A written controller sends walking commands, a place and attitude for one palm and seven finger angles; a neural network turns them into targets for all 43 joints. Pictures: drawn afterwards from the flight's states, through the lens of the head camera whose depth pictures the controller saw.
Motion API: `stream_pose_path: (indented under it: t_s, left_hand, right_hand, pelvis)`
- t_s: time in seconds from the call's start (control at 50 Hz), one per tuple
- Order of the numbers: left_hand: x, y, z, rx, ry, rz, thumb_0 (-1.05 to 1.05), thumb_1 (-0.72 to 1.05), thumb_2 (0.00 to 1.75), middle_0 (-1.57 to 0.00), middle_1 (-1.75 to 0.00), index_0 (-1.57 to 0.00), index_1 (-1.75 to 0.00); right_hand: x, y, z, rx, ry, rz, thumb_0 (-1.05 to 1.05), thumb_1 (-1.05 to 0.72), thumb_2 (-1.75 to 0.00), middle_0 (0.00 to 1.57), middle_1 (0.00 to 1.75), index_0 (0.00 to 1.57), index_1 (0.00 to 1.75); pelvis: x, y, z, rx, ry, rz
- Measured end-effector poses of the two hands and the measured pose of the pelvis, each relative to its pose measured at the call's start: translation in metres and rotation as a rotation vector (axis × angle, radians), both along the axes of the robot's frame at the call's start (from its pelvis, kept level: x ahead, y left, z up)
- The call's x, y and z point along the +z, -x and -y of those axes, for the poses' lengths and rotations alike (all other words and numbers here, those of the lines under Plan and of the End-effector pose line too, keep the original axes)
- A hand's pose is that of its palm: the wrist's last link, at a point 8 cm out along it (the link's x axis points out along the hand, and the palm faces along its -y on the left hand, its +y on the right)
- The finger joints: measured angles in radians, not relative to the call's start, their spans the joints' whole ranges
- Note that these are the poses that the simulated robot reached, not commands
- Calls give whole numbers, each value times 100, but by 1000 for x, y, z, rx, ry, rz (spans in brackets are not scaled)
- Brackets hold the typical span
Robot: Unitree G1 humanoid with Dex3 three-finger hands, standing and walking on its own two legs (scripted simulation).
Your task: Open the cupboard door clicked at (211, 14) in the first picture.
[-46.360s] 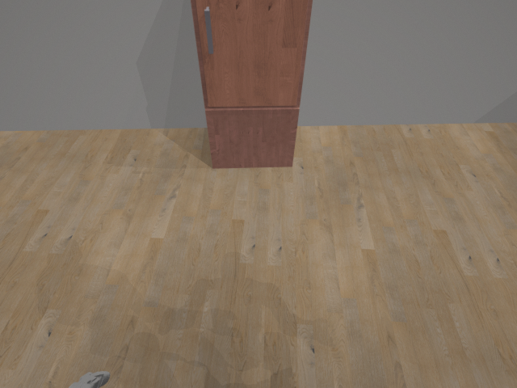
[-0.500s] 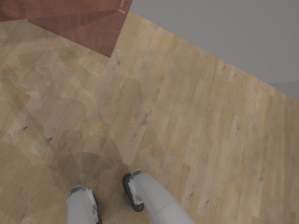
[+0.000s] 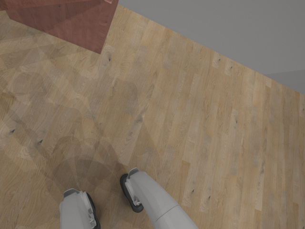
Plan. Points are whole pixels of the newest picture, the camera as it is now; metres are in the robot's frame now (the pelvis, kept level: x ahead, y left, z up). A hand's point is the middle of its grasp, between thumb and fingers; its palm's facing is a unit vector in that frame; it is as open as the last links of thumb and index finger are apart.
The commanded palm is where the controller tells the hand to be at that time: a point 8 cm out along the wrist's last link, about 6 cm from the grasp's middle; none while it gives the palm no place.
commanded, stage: move the hooked fingers beside the handle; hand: left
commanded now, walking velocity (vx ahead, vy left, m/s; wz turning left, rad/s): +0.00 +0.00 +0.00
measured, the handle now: out of the picture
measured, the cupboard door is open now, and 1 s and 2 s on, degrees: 41 41 41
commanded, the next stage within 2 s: none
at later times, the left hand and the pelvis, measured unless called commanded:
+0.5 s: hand out of the picture +0.68 +0.28 +0.11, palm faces +0.17 -0.99 +0.00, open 14.0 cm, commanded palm +0.75 +0.23 +0.12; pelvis +0.02 +0.00 +0.00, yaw +0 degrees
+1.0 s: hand out of the picture +0.70 +0.28 +0.13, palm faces +0.18 -0.98 +0.02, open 14.0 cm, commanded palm +0.74 +0.23 +0.12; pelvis +0.04 +0.00 +0.02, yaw -1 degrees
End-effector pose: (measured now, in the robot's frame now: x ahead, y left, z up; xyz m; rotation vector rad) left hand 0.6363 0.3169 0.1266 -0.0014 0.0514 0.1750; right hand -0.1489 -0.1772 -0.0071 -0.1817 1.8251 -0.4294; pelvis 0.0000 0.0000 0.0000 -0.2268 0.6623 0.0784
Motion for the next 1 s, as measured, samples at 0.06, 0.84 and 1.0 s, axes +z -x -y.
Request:
stream_pose_path:
  t_s: [0.06, 0.84, 1.0]
  left_hand:
    - [0, 0, 3, -4, 5, -10, -1, -50, 30, -30, -120, -30, -120]
    - [5, -36, -10, 10, 33, -9, -1, -50, 30, -30, -120, -30, -120]
    - [0, -35, -13, 10, 32, -24, -1, -50, 30, -30, -120, -30, -120]
  right_hand:
    - [-1, 0, 2, 4, 0, 8, -1, -91, -90, 20, 30, 20, 30]
    - [31, -30, 4, 4, -16, -68, -1, -91, -90, 20, 30, 20, 30]
    - [37, -17, -8, -27, -25, -94, -1, -91, -90, 20, 30, 20, 30]
  pelvis:
    - [0, 1, 1, -4, -3, 2]
    - [18, -37, 3, 0, -1, -20]
    - [17, -36, -1, -12, 1, -14]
